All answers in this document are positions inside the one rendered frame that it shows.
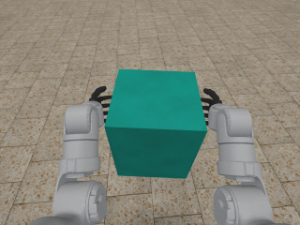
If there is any robot right upper arm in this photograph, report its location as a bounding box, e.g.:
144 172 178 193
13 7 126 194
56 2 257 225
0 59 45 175
213 185 291 225

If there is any robot right hand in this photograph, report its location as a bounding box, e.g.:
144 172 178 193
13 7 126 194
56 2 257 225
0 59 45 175
201 88 222 126

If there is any robot left hand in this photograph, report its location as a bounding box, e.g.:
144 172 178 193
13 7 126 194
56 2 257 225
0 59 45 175
89 86 113 123

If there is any robot right forearm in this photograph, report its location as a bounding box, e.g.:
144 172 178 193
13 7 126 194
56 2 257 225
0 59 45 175
208 103 273 218

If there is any robot left upper arm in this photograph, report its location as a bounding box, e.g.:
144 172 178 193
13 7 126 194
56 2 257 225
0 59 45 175
27 180 108 225

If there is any robot left forearm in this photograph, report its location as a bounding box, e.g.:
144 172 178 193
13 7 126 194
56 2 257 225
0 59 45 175
52 100 105 215

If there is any carton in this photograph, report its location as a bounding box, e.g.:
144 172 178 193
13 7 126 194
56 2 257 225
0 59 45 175
104 68 208 179

